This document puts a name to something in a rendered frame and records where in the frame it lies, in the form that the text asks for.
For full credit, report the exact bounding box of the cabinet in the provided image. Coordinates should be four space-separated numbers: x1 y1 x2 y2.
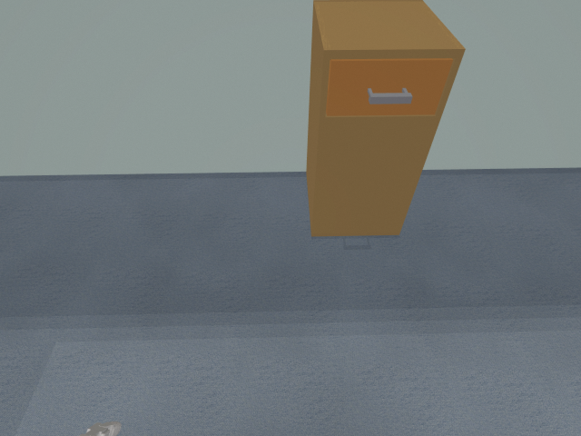
306 0 466 236

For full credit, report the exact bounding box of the drawer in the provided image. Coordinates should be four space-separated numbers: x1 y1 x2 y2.
326 58 453 116

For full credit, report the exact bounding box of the handle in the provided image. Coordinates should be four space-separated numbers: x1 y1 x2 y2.
368 88 413 104

